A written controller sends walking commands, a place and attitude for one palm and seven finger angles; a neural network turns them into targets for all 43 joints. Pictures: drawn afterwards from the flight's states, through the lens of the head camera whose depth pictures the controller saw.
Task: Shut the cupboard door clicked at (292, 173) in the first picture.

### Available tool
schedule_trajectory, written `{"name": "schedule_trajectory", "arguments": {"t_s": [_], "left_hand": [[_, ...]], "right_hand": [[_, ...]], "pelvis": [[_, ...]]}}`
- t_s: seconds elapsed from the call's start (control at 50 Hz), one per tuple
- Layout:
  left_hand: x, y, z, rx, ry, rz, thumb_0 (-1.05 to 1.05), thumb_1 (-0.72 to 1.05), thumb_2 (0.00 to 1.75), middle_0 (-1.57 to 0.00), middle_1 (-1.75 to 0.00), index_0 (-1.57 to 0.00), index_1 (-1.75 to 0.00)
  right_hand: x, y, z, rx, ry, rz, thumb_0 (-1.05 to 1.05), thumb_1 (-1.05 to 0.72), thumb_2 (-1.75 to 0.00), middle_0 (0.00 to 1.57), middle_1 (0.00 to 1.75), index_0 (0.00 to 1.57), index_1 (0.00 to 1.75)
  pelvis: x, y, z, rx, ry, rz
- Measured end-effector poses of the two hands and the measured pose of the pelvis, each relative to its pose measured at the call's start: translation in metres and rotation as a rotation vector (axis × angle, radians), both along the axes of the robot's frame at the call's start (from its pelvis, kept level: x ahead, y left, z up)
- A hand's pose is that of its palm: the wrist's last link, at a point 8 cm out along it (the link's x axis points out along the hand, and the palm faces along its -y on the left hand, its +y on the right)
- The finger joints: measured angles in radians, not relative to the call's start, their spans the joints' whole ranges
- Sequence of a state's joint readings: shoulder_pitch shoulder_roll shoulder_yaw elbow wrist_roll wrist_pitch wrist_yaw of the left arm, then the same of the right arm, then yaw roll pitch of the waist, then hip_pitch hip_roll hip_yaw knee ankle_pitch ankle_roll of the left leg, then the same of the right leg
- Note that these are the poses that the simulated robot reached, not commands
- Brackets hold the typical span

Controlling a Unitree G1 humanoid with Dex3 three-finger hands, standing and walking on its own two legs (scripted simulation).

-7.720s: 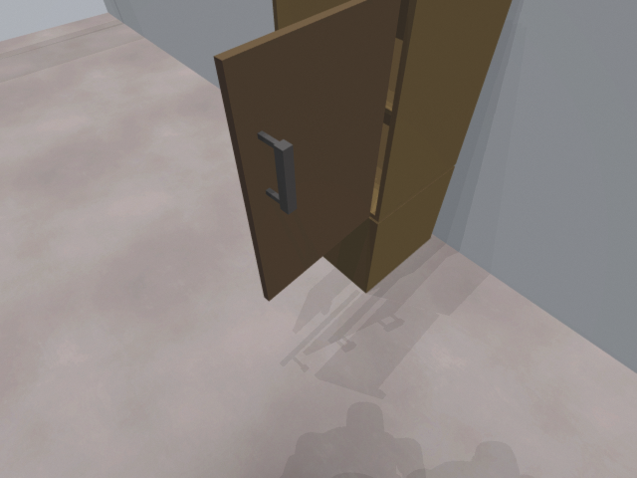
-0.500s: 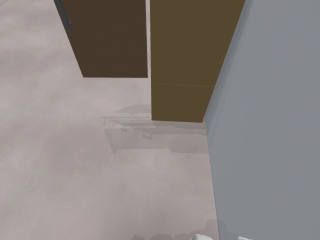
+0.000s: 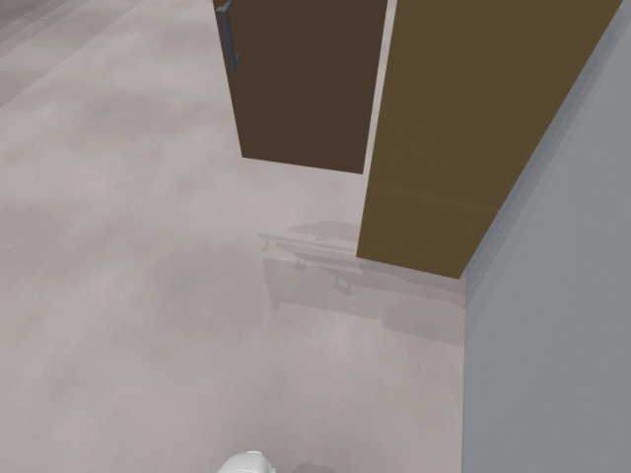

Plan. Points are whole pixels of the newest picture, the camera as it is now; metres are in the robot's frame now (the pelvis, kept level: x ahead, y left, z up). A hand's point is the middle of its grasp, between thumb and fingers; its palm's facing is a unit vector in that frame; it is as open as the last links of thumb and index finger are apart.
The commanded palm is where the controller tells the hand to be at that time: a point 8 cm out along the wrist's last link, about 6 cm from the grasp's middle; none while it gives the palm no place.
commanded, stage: take the last steps up to it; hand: left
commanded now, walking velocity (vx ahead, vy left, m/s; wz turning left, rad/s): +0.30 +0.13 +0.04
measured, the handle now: (230, 36) +0.98 +0.31 +0.05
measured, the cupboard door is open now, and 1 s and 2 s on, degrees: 94 94 94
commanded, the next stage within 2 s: come to a stop and stand still in 1.12 s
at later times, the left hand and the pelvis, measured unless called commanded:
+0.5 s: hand (208, 355) +0.30 +0.22 -0.16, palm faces -0.04 -0.98 -0.20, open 7.4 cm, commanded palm none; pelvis +0.17 +0.04 -0.02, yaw -2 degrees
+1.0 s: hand (176, 359) +0.30 +0.28 -0.20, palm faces +0.07 -0.99 -0.15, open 7.3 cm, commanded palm none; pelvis +0.36 +0.11 -0.02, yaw -2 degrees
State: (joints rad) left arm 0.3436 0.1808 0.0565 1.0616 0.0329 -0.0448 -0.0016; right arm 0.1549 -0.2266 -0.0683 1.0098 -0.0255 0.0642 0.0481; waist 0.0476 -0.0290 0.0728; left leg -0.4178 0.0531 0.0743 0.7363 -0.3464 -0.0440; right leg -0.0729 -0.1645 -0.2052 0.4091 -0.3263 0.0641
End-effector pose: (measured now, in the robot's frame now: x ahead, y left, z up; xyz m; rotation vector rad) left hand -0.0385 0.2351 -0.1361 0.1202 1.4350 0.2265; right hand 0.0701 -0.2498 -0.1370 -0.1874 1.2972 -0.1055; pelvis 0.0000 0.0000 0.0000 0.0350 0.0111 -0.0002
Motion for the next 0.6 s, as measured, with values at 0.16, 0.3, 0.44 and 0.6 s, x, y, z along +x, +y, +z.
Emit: {"name": "schedule_trajectory", "arguments": {"t_s": [0.16, 0.3, 0.44, 0.6], "left_hand": [[0.015, 0.052, -0.022, -0.021, 0.132, 0.021, 0.0, 0.91, 0.9, -0.2, -0.3, -0.2, -0.3], [0.149, 0.064, -0.005, -0.014, -0.106, -0.061, 0.0, 0.91, 0.9, -0.2, -0.3, -0.2, -0.3], [0.283, 0.043, 0.005, -0.015, -0.284, -0.166, 0.0, 0.91, 0.9, -0.2, -0.3, -0.2, -0.3], [0.345, 0.021, 0.004, -0.008, -0.327, -0.164, 0.0, 0.91, 0.9, -0.2, -0.3, -0.2, -0.3]], "right_hand": [[0.073, 0.056, -0.002, -0.033, -0.158, 0.041, 0.0, -0.91, -0.9, 0.19, 0.3, 0.2, 0.3], [0.045, 0.075, -0.003, -0.016, -0.016, -0.042, 0.0, -0.94, -0.89, 0.2, 0.3, 0.2, 0.3], [0.016, 0.081, -0.018, 0.035, 0.18, -0.126, 0.0, -0.92, -0.9, 0.2, 0.3, 0.2, 0.3], [0.058, 0.072, -0.026, 0.065, 0.268, -0.159, 0.01, -0.91, -0.9, 0.2, 0.3, 0.2, 0.3]], "pelvis": [[0.041, 0.045, -0.016, -0.017, -0.007, -0.01], [0.084, 0.059, -0.001, -0.011, -0.009, -0.015], [0.138, 0.054, -0.007, 0.011, -0.015, -0.027], [0.2, 0.039, -0.011, -0.015, -0.027, -0.015]]}}
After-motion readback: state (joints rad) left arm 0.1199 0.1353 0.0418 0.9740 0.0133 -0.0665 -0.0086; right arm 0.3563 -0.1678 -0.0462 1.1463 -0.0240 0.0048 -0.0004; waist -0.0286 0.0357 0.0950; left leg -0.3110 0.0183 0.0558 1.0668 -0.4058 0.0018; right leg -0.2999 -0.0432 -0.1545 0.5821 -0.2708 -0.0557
